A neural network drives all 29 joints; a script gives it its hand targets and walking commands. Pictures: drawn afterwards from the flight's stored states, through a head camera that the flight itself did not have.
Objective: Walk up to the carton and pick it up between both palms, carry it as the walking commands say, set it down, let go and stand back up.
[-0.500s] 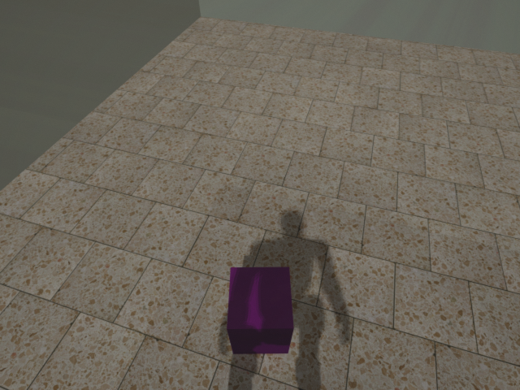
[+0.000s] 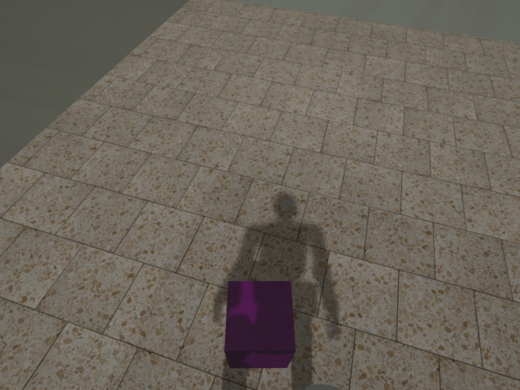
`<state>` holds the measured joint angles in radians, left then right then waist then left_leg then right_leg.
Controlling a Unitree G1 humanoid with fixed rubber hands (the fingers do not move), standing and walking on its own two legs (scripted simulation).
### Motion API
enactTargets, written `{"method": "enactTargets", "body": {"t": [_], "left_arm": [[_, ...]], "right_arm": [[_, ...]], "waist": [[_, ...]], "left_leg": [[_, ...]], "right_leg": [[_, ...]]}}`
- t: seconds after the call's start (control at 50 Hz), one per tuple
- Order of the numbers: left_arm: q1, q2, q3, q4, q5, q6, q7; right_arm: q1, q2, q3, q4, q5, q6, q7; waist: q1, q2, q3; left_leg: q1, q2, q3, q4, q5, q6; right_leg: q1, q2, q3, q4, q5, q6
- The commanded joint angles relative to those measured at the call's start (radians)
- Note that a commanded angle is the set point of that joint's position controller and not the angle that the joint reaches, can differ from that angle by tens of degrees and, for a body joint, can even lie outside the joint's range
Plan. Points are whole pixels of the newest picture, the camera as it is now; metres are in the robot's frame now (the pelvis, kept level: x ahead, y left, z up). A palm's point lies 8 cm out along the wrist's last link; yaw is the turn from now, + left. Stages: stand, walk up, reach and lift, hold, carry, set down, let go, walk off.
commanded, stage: walk up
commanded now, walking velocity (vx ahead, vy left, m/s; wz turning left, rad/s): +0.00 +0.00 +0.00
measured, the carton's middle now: (259, 326) +0.37 -0.01 -0.64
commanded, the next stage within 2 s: stand in 0.80 s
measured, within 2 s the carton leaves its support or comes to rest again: neither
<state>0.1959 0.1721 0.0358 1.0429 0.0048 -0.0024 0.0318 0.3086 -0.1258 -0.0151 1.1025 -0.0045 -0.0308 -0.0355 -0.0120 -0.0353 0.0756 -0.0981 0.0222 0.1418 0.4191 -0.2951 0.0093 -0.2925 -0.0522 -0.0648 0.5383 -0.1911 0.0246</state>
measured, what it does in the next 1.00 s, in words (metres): steps on the spot: right foot, then left foot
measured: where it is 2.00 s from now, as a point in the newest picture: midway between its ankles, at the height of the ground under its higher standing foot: outside the picture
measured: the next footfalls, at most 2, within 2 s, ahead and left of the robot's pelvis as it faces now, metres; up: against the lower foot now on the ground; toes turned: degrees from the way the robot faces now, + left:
right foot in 0.02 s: +0.08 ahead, -0.12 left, +0.00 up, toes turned -6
left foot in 0.30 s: +0.00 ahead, +0.12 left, +0.00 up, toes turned -6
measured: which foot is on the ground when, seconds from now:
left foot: down 0.00-0.06, up 0.08-0.28, down 0.30-1.00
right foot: up 0.00-0.00, down 0.02-0.30, up 0.32-0.56, down 0.58-1.00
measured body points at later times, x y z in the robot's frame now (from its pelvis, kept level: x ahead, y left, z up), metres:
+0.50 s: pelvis -0.02 +0.00 +0.00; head +0.00 +0.02 +0.45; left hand +0.00 +0.25 -0.16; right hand +0.01 -0.26 -0.13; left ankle -0.04 +0.11 -0.74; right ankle -0.03 -0.14 -0.70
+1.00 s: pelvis -0.03 -0.02 +0.01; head -0.02 -0.02 +0.46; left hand -0.03 +0.20 -0.15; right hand -0.03 -0.25 -0.15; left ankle -0.04 +0.12 -0.74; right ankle -0.04 -0.14 -0.74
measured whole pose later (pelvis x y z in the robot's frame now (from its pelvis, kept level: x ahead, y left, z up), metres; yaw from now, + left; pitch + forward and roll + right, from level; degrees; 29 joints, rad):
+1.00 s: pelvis -0.03 -0.02 +0.01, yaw +0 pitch -1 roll +0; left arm 0.29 0.15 0.03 1.13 0.01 -0.02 0.03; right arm 0.29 -0.16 -0.01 1.13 0.00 -0.01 -0.03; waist 0.00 0.00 0.03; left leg -0.13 0.08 0.10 0.36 -0.21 -0.04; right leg -0.12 0.00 -0.03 0.36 -0.22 -0.01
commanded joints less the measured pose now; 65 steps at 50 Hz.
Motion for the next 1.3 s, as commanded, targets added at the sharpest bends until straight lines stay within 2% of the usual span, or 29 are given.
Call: {"method": "enactTargets", "body": {"t": [0.0,0.02,0.06,0.1,0.14,0.16,0.18,0.22,0.24,0.26,0.28,0.3,0.32,0.36,0.38,0.42,0.46,0.52,0.54,0.58,0.6,0.76,0.98,1.0,1.02,1.08,1.16,1.22,1.28], "left_arm": [[0.122,0.101,0.014,0.010,0.012,-0.010,0.005],[0.100,0.163,0.023,0.024,0.001,-0.004,0.010],[0.108,0.172,0.038,0.039,0.003,0.002,0.019],[0.093,0.172,0.041,0.025,0.004,0.008,0.034],[0.016,0.149,0.033,0.000,0.001,0.018,0.032],[0.015,0.089,0.016,-0.008,0.017,0.016,0.020],[-0.011,0.103,0.021,-0.010,0.026,0.019,0.016],[-0.022,0.136,0.025,0.000,0.017,0.027,0.015],[-0.021,0.186,0.050,0.012,0.008,0.043,0.019],[-0.012,0.201,0.063,0.020,0.003,0.055,0.014],[0.057,0.111,0.045,0.010,-0.011,0.048,0.012],[0.067,0.072,0.038,-0.015,-0.006,0.060,0.013],[-0.009,0.104,0.043,-0.033,0.018,0.087,0.011],[0.000,0.103,0.053,-0.018,0.022,0.083,-0.006],[0.042,0.089,0.049,-0.009,0.016,0.067,-0.016],[0.026,0.061,0.029,-0.013,0.015,0.046,-0.028],[0.011,0.057,0.026,-0.014,0.009,0.040,-0.017],[0.101,0.034,0.009,0.021,0.000,0.015,-0.002],[0.125,0.056,0.010,0.025,0.008,-0.002,0.002],[0.093,0.140,0.011,0.035,0.013,-0.025,-0.001],[0.091,0.130,0.013,0.047,0.015,-0.024,-0.004],[0.123,0.076,0.001,0.059,0.009,-0.021,0.003],[0.148,0.064,0.004,0.067,0.008,-0.019,0.002],[-0.202,0.162,-0.084,-0.284,-0.121,0.006,-0.012],[-0.553,0.188,-0.043,-0.506,-0.082,0.092,-0.001],[-0.324,0.203,-0.040,-0.404,-0.107,0.331,-0.002],[-0.074,0.129,-0.055,-0.370,-0.090,0.628,-0.017],[-0.014,0.084,-0.058,-0.445,-0.067,0.658,-0.029],[-0.104,0.079,-0.018,-0.554,-0.024,0.586,-0.045]], "right_arm": [[0.038,-0.109,-0.027,-0.017,0.008,0.011,-0.005],[0.050,-0.101,-0.029,-0.029,0.006,0.025,-0.013],[0.073,-0.113,-0.034,-0.028,0.012,0.047,-0.024],[0.035,-0.110,-0.031,-0.053,0.007,0.061,-0.022],[0.024,-0.083,-0.020,-0.073,0.003,0.070,-0.011],[0.047,-0.050,-0.005,-0.048,-0.006,0.065,-0.003],[0.023,-0.066,-0.009,-0.051,-0.010,0.068,0.004],[0.024,-0.076,-0.013,-0.044,-0.004,0.072,0.009],[0.048,-0.100,-0.022,-0.043,-0.004,0.065,0.001],[0.046,-0.164,-0.044,-0.069,-0.009,0.054,-0.013],[0.046,-0.225,-0.067,-0.079,-0.025,0.040,-0.015],[0.046,-0.294,-0.089,-0.104,-0.038,0.041,-0.015],[0.085,-0.291,-0.084,-0.095,-0.048,0.045,-0.020],[-0.034,-0.242,-0.060,-0.118,-0.031,0.046,-0.022],[-0.104,-0.192,-0.041,-0.136,-0.026,0.035,-0.010],[-0.108,-0.155,-0.037,-0.125,-0.016,0.035,-0.003],[-0.032,-0.175,-0.035,-0.086,-0.021,0.032,-0.002],[-0.014,-0.208,-0.045,-0.053,-0.012,0.029,-0.003],[-0.003,-0.187,-0.040,-0.047,-0.003,0.027,0.002],[0.021,-0.086,-0.017,-0.049,0.007,0.028,0.008],[0.012,-0.110,-0.022,-0.040,0.008,0.035,0.006],[0.017,-0.122,-0.013,-0.002,0.004,0.029,0.012],[0.042,-0.110,-0.007,0.011,0.000,0.018,0.005],[-0.309,-0.232,0.056,-0.340,0.120,0.035,0.004],[-0.646,-0.171,0.047,-0.552,0.126,0.111,-0.007],[-0.391,-0.233,0.004,-0.504,0.067,0.352,0.017],[-0.141,-0.192,0.021,-0.433,0.060,0.650,0.047],[-0.093,-0.151,0.003,-0.491,0.043,0.673,0.058],[-0.211,-0.141,-0.061,-0.582,-0.032,0.598,0.075]], "waist": [[0.036,0.085,-0.066],[0.027,-0.029,-0.015],[0.037,-0.169,-0.073],[0.048,-0.196,-0.143],[0.011,-0.144,-0.153],[0.005,-0.112,-0.192],[0.019,-0.154,-0.138],[0.004,-0.143,-0.082],[-0.022,-0.164,-0.047],[-0.037,-0.099,0.000],[-0.005,0.145,-0.068],[-0.009,0.323,-0.072],[-0.051,0.265,-0.066],[-0.005,0.165,-0.064],[0.027,0.194,-0.074],[0.022,0.284,-0.016],[-0.011,0.237,-0.006],[0.019,0.185,-0.057],[0.024,0.161,-0.080],[-0.005,-0.074,-0.072],[0.005,-0.101,-0.052],[0.010,-0.030,-0.001],[0.016,0.034,0.002],[0.047,-0.037,-0.204],[0.014,0.024,-0.165],[0.026,0.058,-0.148],[0.024,0.046,-0.184],[0.005,0.022,-0.320],[0.005,0.032,-0.302]], "left_leg": [[-0.130,0.115,-0.075,-0.027,0.297,0.016],[-0.174,0.075,-0.055,0.049,0.159,-0.020],[-0.159,0.016,-0.031,0.297,-0.045,-0.050],[-0.265,-0.008,-0.083,0.590,-0.363,-0.042],[-0.260,0.015,-0.126,0.599,-0.309,-0.024],[-0.197,0.028,-0.120,0.446,-0.202,-0.007],[-0.183,0.016,-0.088,0.351,-0.185,-0.009],[-0.125,-0.002,-0.048,0.194,-0.120,-0.018],[-0.091,-0.002,-0.014,0.093,-0.024,-0.023],[-0.090,0.070,-0.083,-0.052,0.136,-0.024],[-0.052,0.206,-0.215,-0.083,0.396,0.019],[-0.093,0.448,-0.421,-0.105,0.691,0.168],[-0.166,0.535,-0.460,-0.105,0.747,0.261],[-0.200,0.380,-0.315,-0.126,0.340,0.202],[-0.209,0.259,-0.216,-0.160,0.083,0.131],[-0.188,0.144,-0.124,-0.199,0.033,0.103],[-0.093,0.196,-0.181,-0.184,0.140,0.134],[-0.029,0.220,-0.198,-0.073,0.390,0.120],[-0.063,0.194,-0.195,-0.053,0.362,0.079],[-0.149,0.054,-0.109,-0.040,0.097,-0.010],[-0.091,0.054,-0.084,-0.051,0.061,-0.015],[-0.028,0.090,-0.093,-0.095,0.153,-0.010],[-0.030,0.103,-0.103,-0.111,0.158,-0.008],[-0.328,-0.027,-0.040,0.126,-0.166,0.039],[-0.356,-0.002,-0.078,0.160,-0.153,0.038],[-0.310,-0.006,-0.070,0.150,-0.196,0.002],[-0.315,-0.024,-0.128,0.161,0.139,0.031],[-0.221,-0.036,-0.169,0.186,0.454,0.024],[-0.256,-0.031,-0.183,0.183,0.439,0.010]], "right_leg": [[0.213,-0.115,0.039,-0.118,0.344,-0.022],[0.187,-0.189,0.092,-0.080,0.667,-0.084],[0.146,-0.282,0.192,-0.075,0.961,-0.203],[0.181,-0.339,0.218,-0.087,1.164,-0.279],[0.113,-0.273,0.145,-0.120,0.837,-0.242],[0.096,-0.221,0.140,-0.222,0.271,-0.194],[0.052,-0.196,0.155,-0.284,-0.002,-0.175],[-0.006,-0.197,0.171,-0.308,-0.121,-0.170],[-0.025,-0.169,0.119,-0.243,0.022,-0.152],[-0.030,-0.118,0.042,-0.064,0.288,-0.097],[-0.090,-0.069,0.002,0.103,0.149,-0.037],[-0.208,0.038,-0.044,0.291,-0.378,0.018],[-0.213,0.016,0.066,0.526,-0.450,0.029],[-0.199,0.008,0.128,0.602,-0.271,0.005],[-0.124,0.010,0.098,0.499,-0.152,-0.013],[-0.040,0.039,0.017,0.273,-0.138,-0.002],[-0.045,0.042,0.014,0.147,-0.187,0.017],[0.077,0.045,-0.005,-0.173,-0.040,0.012],[0.166,-0.004,0.031,-0.247,0.047,0.000],[0.215,-0.155,0.210,-0.252,0.332,-0.067],[0.160,-0.150,0.211,-0.259,0.268,-0.092],[0.106,-0.071,0.142,-0.301,0.049,-0.061],[0.108,-0.053,0.128,-0.258,0.097,-0.055],[-0.159,0.031,0.084,-0.042,-0.329,-0.087],[-0.214,0.008,0.079,-0.030,-0.319,-0.085],[-0.248,-0.002,0.033,-0.026,-0.365,-0.093],[-0.151,0.070,0.056,0.028,0.052,-0.090],[-0.107,0.106,0.063,0.045,0.329,-0.085],[-0.122,0.097,0.088,0.043,0.302,-0.070]]}}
